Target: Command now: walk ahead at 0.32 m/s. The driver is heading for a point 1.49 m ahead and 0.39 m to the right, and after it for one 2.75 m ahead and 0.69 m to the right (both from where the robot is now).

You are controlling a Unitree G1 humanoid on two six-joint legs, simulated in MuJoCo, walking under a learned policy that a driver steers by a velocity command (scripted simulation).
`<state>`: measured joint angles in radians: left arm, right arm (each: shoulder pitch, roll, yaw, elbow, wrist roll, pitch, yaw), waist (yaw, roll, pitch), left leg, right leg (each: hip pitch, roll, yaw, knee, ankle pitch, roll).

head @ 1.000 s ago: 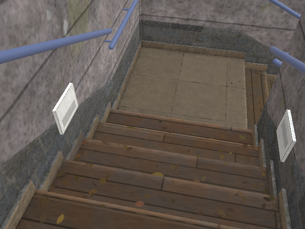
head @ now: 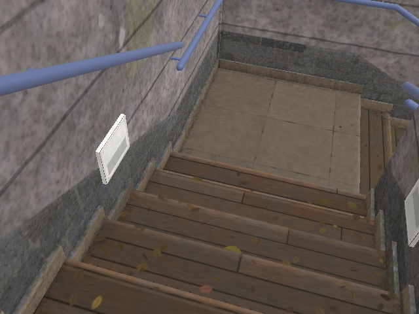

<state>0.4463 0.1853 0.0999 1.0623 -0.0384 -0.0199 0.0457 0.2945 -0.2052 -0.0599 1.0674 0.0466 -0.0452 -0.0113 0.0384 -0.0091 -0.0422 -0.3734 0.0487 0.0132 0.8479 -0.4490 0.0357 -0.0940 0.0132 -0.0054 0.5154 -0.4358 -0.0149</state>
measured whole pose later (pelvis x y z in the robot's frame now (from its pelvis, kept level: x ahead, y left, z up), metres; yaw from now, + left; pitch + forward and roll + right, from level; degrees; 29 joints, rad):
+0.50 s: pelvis +0.20 +0.04 -0.14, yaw -6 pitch +2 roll +1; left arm 0.16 0.17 0.03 0.81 -0.02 -0.05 -0.07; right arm 0.43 -0.17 -0.02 1.08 0.01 -0.10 -0.02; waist -0.02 -0.01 0.01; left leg -0.48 0.01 0.10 1.72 -0.66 0.07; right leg -0.31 0.08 -0.02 0.46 -0.19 -0.13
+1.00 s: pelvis +0.48 +0.09 -0.30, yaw -25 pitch +2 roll -2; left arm 0.48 0.23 0.05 0.90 -0.06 -0.02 0.05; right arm 0.19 -0.21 -0.06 0.77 0.00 -0.10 0.05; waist 0.03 -0.01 -0.06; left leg -0.37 -0.01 -0.07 0.55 -0.27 0.00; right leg -0.46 0.19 0.26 1.71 -0.87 -0.04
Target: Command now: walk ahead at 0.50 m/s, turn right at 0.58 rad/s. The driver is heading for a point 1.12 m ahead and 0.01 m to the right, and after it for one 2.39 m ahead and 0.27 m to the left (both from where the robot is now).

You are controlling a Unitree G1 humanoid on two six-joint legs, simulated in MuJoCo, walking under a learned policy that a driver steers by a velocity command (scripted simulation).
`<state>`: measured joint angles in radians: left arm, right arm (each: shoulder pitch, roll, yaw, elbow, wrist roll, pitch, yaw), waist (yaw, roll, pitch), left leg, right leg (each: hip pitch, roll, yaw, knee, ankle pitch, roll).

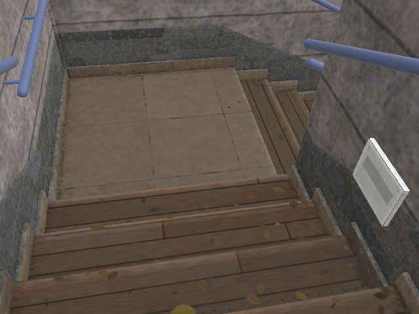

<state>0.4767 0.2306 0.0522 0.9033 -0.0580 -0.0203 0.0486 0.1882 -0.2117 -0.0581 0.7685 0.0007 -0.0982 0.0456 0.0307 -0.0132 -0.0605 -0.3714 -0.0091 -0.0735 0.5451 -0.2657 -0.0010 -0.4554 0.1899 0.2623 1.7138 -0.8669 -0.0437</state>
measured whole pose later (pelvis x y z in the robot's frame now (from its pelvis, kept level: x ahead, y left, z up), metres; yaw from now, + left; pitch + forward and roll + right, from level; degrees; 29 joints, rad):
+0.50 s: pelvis +0.22 -0.01 -0.04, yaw -8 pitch +2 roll +1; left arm 0.05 0.20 0.05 0.71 -0.03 -0.04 -0.06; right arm 0.61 -0.16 -0.03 1.03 0.00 -0.08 -0.04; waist -0.11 -0.02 -0.03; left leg -0.03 -0.02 0.08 0.64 -0.65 0.02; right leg -0.73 -0.08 0.10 0.84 0.13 -0.06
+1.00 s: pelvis +0.51 -0.13 -0.16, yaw -5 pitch +2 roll -1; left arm 0.46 0.22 0.03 1.03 0.01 -0.09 0.02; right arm 0.18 -0.27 -0.09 0.80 0.01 -0.02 -0.01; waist 0.03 0.07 -0.02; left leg -0.78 0.01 -0.20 1.01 0.14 0.02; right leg -0.25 0.00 -0.09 0.56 -0.34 -0.03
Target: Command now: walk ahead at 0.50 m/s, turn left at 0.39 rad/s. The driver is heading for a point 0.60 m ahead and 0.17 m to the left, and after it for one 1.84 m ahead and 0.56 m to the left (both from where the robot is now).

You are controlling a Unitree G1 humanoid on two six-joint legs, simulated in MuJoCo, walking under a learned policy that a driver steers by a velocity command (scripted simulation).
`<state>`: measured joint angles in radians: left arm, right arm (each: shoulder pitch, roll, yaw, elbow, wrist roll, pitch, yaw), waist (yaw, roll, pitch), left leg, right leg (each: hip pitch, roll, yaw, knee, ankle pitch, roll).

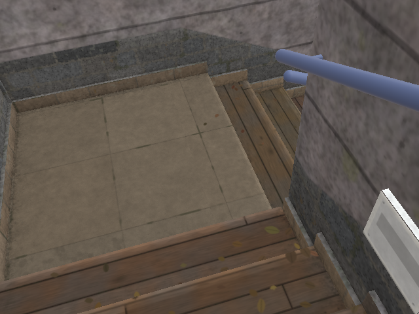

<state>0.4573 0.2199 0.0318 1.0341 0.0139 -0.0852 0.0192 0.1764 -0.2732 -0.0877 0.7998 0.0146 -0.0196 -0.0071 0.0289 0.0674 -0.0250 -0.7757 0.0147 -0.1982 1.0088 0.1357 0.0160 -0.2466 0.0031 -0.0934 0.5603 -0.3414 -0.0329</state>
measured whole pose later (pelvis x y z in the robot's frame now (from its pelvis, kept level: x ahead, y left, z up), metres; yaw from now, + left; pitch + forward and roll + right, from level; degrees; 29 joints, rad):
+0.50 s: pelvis +0.26 +0.11 -0.16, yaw +18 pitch +2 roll +0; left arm 0.20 0.24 0.05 0.83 0.00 -0.09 0.06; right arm 0.36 -0.20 -0.04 0.87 0.01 -0.03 0.02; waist 0.00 -0.02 0.00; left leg -0.36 -0.12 -0.10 0.62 -0.29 0.08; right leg -0.79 -0.08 0.08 1.50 -0.32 0.03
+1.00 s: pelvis +0.53 +0.12 -0.31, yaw +26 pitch +1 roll +0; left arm 0.36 0.14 0.01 0.93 0.04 -0.02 -0.02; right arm 0.34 -0.19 -0.02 0.83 0.05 0.05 -0.08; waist -0.01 0.07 0.00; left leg -0.68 -0.05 -0.14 1.80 -0.64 -0.03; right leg -0.36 0.06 0.03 0.57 -0.22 -0.05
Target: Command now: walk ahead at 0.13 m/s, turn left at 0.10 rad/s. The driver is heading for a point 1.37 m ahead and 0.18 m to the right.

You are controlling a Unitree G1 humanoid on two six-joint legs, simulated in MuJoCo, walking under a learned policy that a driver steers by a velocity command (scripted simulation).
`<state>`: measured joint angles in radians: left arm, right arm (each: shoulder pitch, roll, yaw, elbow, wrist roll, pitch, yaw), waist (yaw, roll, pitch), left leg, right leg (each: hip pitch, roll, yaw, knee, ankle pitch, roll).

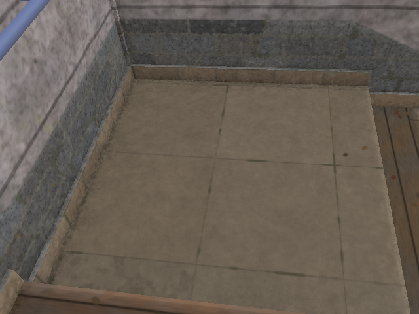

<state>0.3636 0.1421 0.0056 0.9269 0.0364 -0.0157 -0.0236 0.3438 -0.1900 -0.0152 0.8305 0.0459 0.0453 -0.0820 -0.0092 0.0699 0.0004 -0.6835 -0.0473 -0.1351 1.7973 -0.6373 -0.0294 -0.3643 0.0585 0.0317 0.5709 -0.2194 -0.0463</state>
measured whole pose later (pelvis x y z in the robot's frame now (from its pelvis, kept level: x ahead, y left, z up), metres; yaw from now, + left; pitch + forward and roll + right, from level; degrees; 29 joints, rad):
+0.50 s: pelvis +0.08 +0.04 +0.01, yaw +0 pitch +0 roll -1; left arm 0.33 0.17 0.03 0.97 0.00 0.08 0.05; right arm 0.27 -0.15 -0.03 0.90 0.02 0.02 -0.01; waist 0.01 -0.01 0.01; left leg -0.22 -0.02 -0.03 0.43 -0.21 0.02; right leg -0.14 0.01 0.05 0.39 -0.25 0.01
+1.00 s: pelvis +0.09 +0.06 +0.01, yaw +0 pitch +0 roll +0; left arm 0.37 0.15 0.03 1.03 -0.01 0.05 0.05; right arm 0.23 -0.16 -0.04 1.01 0.02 0.02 -0.03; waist 0.01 -0.03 0.02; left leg -0.18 -0.07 -0.02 0.41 -0.22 0.05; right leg -0.12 -0.04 0.06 0.40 -0.29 0.05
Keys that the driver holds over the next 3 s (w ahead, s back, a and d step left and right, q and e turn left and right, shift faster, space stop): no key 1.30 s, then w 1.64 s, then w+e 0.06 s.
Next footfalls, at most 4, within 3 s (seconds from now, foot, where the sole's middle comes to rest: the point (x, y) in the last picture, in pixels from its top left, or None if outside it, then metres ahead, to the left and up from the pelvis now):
0.24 left None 0.13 0.14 -0.77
2.06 left None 0.51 0.17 -0.92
2.58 right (264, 261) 0.84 -0.13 -1.07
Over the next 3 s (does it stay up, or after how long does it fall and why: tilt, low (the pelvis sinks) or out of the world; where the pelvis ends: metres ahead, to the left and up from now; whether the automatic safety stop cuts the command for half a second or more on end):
stays up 0.94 -0.02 -0.31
